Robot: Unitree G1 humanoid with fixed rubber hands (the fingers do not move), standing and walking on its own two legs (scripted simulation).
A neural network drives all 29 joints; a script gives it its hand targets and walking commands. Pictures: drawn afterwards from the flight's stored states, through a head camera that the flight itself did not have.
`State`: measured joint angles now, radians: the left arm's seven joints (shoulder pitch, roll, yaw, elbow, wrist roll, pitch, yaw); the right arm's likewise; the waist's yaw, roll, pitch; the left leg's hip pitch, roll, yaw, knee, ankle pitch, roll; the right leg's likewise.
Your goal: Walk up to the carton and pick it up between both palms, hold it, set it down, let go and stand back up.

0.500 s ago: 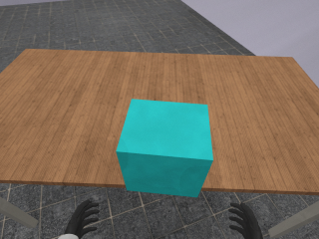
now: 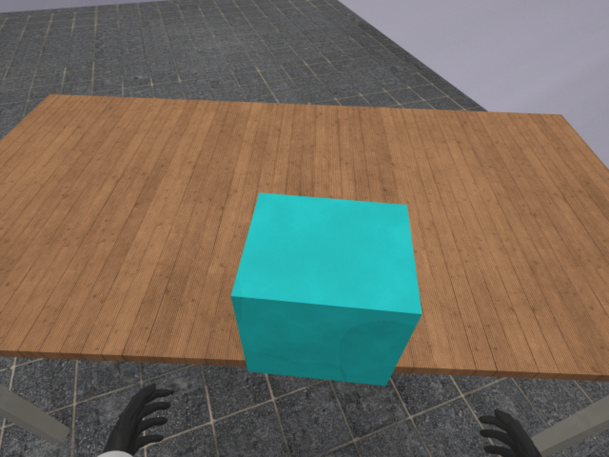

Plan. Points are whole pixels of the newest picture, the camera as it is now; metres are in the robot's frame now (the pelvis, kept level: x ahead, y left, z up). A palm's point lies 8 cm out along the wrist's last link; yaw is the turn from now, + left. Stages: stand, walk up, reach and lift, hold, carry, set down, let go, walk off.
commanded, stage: stand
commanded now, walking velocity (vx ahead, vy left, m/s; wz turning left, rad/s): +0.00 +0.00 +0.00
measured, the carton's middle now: (324, 291) +0.34 +0.01 +0.04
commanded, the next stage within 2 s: none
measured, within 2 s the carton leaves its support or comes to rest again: neither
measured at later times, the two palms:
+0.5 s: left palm out of the picture +0.13 +0.28 -0.08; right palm out of the picture +0.13 -0.27 -0.07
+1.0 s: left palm out of the picture +0.12 +0.29 -0.09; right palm out of the picture +0.13 -0.27 -0.07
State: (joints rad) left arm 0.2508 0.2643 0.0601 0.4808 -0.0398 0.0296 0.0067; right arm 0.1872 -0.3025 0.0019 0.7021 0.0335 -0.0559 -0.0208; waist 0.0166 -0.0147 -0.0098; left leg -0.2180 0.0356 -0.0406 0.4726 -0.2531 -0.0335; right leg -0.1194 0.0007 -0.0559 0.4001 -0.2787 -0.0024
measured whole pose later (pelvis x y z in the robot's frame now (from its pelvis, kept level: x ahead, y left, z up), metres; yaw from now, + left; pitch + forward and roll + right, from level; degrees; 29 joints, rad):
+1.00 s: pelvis -0.01 +0.01 +0.00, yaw +0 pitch -1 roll -2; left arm 0.25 0.30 0.06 0.63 -0.04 -0.01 0.00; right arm 0.21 -0.33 0.00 0.70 0.03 -0.03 -0.01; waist 0.02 -0.01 -0.01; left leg -0.24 0.04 -0.04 0.52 -0.26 -0.02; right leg -0.12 0.00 -0.06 0.40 -0.27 0.01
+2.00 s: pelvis -0.03 +0.01 +0.00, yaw +0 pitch -2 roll -2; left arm 0.25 0.30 0.06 0.71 -0.04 -0.02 -0.01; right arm 0.21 -0.33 0.00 0.70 0.03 -0.03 -0.01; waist 0.02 -0.01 -0.01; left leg -0.23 0.04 -0.04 0.51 -0.23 -0.02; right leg -0.12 0.00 -0.06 0.40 -0.24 0.01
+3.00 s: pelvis -0.03 +0.01 +0.00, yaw +0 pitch -2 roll -2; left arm 0.25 0.30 0.06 0.73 -0.04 -0.02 -0.01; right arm 0.21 -0.34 0.00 0.70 0.03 -0.03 -0.01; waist 0.02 -0.01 -0.01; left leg -0.22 0.04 -0.04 0.49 -0.22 -0.02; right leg -0.12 0.00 -0.06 0.40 -0.24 0.01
